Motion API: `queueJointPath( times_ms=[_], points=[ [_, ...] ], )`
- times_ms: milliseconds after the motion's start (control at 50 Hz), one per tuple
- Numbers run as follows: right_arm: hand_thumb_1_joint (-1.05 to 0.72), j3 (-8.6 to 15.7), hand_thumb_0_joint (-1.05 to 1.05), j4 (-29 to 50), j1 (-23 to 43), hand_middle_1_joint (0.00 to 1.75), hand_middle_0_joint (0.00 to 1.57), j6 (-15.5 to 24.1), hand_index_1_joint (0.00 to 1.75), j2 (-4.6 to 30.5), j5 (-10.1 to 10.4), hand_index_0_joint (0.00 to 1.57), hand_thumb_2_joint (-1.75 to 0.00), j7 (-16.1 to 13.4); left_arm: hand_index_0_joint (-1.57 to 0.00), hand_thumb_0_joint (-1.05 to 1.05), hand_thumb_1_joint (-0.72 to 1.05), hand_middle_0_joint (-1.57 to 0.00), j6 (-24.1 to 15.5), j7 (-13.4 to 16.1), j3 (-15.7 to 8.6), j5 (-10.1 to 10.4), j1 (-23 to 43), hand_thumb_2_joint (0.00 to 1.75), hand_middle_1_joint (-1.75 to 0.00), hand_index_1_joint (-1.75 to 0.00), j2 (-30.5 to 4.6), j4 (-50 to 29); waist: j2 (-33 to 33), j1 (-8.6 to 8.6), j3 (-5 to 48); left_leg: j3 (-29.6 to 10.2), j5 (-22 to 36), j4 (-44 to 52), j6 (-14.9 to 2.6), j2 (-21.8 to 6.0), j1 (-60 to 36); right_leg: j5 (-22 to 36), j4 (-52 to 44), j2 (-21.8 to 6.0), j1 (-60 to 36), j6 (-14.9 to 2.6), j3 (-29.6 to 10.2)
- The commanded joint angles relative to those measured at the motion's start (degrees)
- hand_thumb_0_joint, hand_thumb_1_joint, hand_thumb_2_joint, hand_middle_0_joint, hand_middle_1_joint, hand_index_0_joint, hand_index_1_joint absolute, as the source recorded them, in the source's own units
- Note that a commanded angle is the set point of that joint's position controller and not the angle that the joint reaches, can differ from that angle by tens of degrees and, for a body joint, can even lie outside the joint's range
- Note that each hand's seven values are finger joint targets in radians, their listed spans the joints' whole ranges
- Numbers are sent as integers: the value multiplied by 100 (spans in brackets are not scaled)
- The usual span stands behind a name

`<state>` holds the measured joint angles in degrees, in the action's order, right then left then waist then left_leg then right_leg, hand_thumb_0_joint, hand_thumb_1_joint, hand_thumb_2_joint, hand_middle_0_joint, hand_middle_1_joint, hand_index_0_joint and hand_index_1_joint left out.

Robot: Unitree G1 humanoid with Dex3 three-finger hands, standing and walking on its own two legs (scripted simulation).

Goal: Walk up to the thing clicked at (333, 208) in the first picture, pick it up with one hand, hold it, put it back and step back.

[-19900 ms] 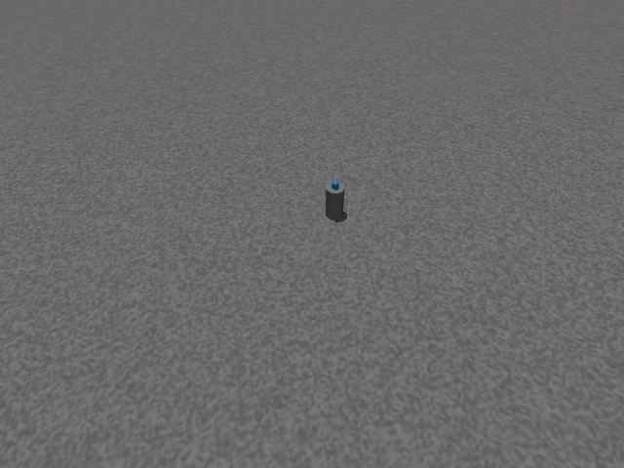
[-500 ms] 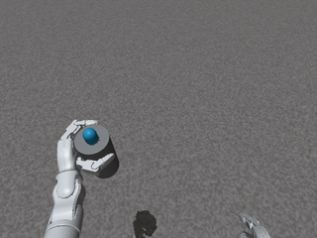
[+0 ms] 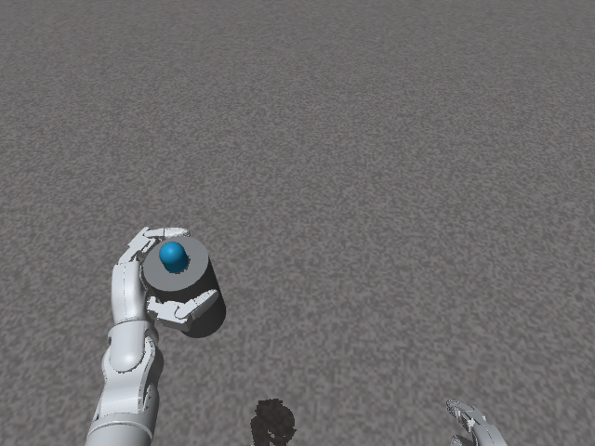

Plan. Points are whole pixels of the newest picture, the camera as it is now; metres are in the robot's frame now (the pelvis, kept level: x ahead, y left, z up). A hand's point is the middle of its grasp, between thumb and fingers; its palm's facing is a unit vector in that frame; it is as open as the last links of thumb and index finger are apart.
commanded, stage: crouch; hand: left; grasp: from the side
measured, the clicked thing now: (187, 285) +0.34 +0.17 +0.02
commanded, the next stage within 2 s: lower in 1.90 s
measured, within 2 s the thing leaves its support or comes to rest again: neither
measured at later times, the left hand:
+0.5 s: hand (193, 307) +0.36 +0.18 -0.08, palm faces +0.23 -0.97 -0.02, open 11.0 cm
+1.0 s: hand (208, 332) +0.41 +0.21 -0.32, palm faces +0.26 -0.97 -0.03, open 11.0 cm
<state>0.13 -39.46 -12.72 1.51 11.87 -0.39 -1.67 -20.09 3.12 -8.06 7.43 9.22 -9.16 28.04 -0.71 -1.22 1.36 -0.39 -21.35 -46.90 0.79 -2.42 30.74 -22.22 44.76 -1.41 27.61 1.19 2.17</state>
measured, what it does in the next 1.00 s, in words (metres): lowers itself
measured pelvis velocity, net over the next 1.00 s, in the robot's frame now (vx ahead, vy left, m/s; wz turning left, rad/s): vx -0.07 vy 0.00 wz -0.08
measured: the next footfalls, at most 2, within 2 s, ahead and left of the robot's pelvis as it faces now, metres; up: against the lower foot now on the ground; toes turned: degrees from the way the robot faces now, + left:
none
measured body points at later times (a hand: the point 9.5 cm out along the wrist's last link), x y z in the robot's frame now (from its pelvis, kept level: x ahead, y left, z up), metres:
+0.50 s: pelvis -0.02 -0.01 -0.07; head +0.09 +0.02 +0.37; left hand +0.34 +0.24 -0.08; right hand +0.10 -0.26 -0.18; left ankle +0.03 +0.12 -0.71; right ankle +0.01 -0.13 -0.71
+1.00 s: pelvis -0.07 +0.00 -0.28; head +0.14 +0.04 +0.12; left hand +0.39 +0.26 -0.32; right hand +0.01 -0.26 -0.40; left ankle +0.02 +0.12 -0.71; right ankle +0.00 -0.13 -0.71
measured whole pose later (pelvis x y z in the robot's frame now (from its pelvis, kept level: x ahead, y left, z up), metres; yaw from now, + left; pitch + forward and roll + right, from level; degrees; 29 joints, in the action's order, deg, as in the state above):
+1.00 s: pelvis -0.07 +0.00 -0.28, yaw -5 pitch +34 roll -5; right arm -2.7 -41.8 -7.7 0.0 13.1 -6.8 4.9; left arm -43.3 -1.3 -28.2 2.5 42.2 -25.4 69.0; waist 1.0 -8.7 8.8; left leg -5.6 -37.3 -113.8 1.2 -3.4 110.6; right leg -38.8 111.4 -0.1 106.3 0.7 3.3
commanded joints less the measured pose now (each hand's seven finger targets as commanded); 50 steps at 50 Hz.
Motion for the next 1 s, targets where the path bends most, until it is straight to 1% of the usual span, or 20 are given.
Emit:
queueJointPath(
  times_ms=[0, 20, 60, 140, 260, 280, 340, 420, 440, 460, 500, 540, 560, 640, 660, 720, 800, 840, 920, 980],
  points=[
    [-94, 287, 0, 712, 198, 30, 20, 269, 30, 768, -1, 20, -91, -24, -124, 0, 12, -122, -649, 58, -255, 72, 2355, 119, -138, -138, -722, -1779, -198, -52, 1621, -54, 1047, 708, -32, 98, -978, 1269, -521, 212, -281, -166, 80],
    [-92, 305, 0, 696, 150, 30, 20, 252, 30, 778, 5, 20, -92, -22, -124, 0, 10, -124, -644, 82, -404, 41, 2192, 126, -141, -142, -847, -1636, -181, 6, 1757, -34, 1167, 672, -38, 114, -994, 1372, -526, 195, -377, -160, 70],
    [-88, 274, 0, 729, 196, 30, 20, 246, 30, 734, -6, 20, -91, -15, -119, 0, 12, -117, -682, 81, -408, 14, 2323, 118, -131, -131, -903, -1689, -146, 19, 1680, 1, 1026, 649, -60, 143, -841, 1296, -551, 180, -430, -146, 30],
    [-88, 303, 0, 679, 178, 30, 20, 219, 30, 775, -15, 20, -91, 4, -117, 0, 17, -116, -772, 51, -497, 95, 2040, 118, -130, -130, -736, -1118, 144, -27, 1543, 9, 1009, 524, -95, 143, -575, 1337, -490, 172, -273, -128, 22],
    [-87, 389, 0, 514, 91, 30, 20, 252, 30, 825, -104, 20, -90, 112, -116, 0, 19, -114, -1154, 3, -495, -19, 2140, 118, -129, -129, -614, -139, 108, -171, 1447, -77, 666, 104, -87, 110, -43, 954, 52, 168, 627, -185, 48],
    [-87, 395, 0, 490, 95, 30, 20, 251, 30, 827, -111, 20, -90, 131, -116, 0, 19, -114, -1275, 14, -679, -41, 2402, 119, -129, -129, -831, -116, 64, -140, 1484, -73, 588, -35, -93, 123, 163, 885, 174, 151, 784, -193, 19],
    [-88, 369, 0, 446, 44, 30, 20, 285, 30, 804, -177, 20, -90, 202, -116, 0, 15, -115, -1699, -36, -722, -28, 2846, 119, -130, -130, -891, 165, -49, -264, 1885, -128, 377, -593, -99, 126, 583, 670, 691, 153, 1429, -196, 14],
    [-89, 333, 0, 419, -17, 30, 20, 339, 30, 862, -264, 20, -91, 264, -115, 0, 12, -114, -2330, -119, -1022, -48, 3415, 119, -130, -131, -1406, 572, -307, -347, 2821, -157, 286, -1701, -140, 161, 1388, 534, 1644, 175, 2413, -217, -39],
    [-90, 358, 0, 401, -53, 30, 20, 343, 30, 934, -294, 20, -91, 288, -115, 0, 9, -114, -2445, -146, -892, -55, 3525, 117, -129, -130, -1291, 746, -251, -443, 3040, -211, 327, -1964, -156, 134, 1507, 511, 1906, 206, 2760, -234, -8],
    [-89, 315, 0, 384, -65, 30, 20, 352, 30, 917, -314, 20, -91, 309, -113, 0, 10, -112, -2606, -170, -927, -48, 3859, 117, -127, -128, -1428, 636, -409, -460, 3335, -228, 410, -2252, -159, 139, 1694, 547, 2160, 204, 3020, -248, -16],
    [-89, 300, 0, 332, -119, 30, 20, 321, 30, 1017, -346, 20, -91, 321, -111, 0, 12, -111, -2754, -235, -1203, -27, 3894, 116, -125, -126, -1761, 1022, -496, -365, 3618, -273, 526, -2692, -164, 127, 2140, 548, 2606, 201, 3370, -253, -31],
    [-89, 310, 0, 349, -91, 30, 20, 260, 30, 1105, -374, 20, -91, 354, -111, 0, 12, -111, -2809, -310, -1308, -37, 4050, 115, -124, -125, -1982, 1291, -736, -291, 3828, -288, 549, -3036, -145, 119, 2408, 458, 2988, 223, 3809, -278, -84],
    [-89, 255, 0, 398, -112, 30, 20, 245, 30, 1051, -391, 20, -91, 381, -112, 0, 14, -112, -2850, -335, -1253, -25, 4257, 116, -125, -126, -1868, 1226, -845, -334, 4013, -295, 658, -3193, -131, 103, 2485, 524, 3158, 228, 3974, -286, -88],
    [-91, 292, 0, 318, -249, 30, 20, 122, 30, 1159, -413, 20, -91, 450, -114, 0, 10, -114, -2808, -356, -1558, 13, 4270, 121, -128, -130, -2009, 1708, -825, -322, 4368, -274, 734, -3741, -134, 97, 3117, 637, 3601, 253, 4264, -276, -114],
    [-92, 302, 0, 326, -240, 30, 20, 97, 30, 1199, -418, 20, -91, 467, -114, 0, 10, -114, -2781, -362, -1683, -8, 4227, 121, -129, -130, -2163, 1816, -788, -312, 4398, -275, 641, -3824, -138, 110, 3318, 568, 3703, 261, 4303, -274, -106],
    [-93, 314, 0, 264, -360, 30, 20, 20, 30, 1256, -451, 20, -92, 523, -118, 0, 10, -118, -2732, -463, -1656, -91, 4269, 124, -132, -134, -2095, 2066, -600, -458, 4609, -298, 712, -4304, -179, 100, 3808, 692, 4143, 287, 4605, -265, -33],
    [-93, 297, 0, 121, -479, 30, 20, -50, 30, 1334, -496, 20, -91, 551, -120, 0, 15, -120, -2789, -518, -1977, -195, 4838, 125, -135, -136, -2653, 2102, -615, -537, 4846, -335, 779, -4922, -196, 60, 4221, 706, 4761, 301, 5144, -272, 39],
    [-93, 227, 0, 96, -432, 30, 20, -32, 30, 1286, -532, 20, -92, 582, -119, 0, 12, -119, -2867, -470, -2100, -159, 5238, 125, -135, -136, -2741, 2183, -592, -633, 4734, -390, 481, -5164, -187, 56, 4590, 432, 5020, 309, 5546, -282, 75],
    [-93, 144, 0, -6, -340, 30, 20, -75, 30, 1319, -628, 20, -92, 594, -118, 0, 8, -117, -3037, -391, -2259, -398, 5958, 125, -135, -136, -3388, 2469, -971, -717, 4397, -362, -451, -5524, -131, 27, 5241, -459, 5463, 324, 6392, -325, 101],
    [-92, 69, 0, -34, -335, 30, 20, -84, 30, 1393, -695, 20, -92, 592, -119, 0, 10, -118, -3095, -483, -2279, -552, 6307, 126, -135, -136, -3622, 2677, -1414, -822, 4490, -368, -780, -5730, -68, -7, 5218, -709, 5862, 329, 6830, -353, 197]
  ],
)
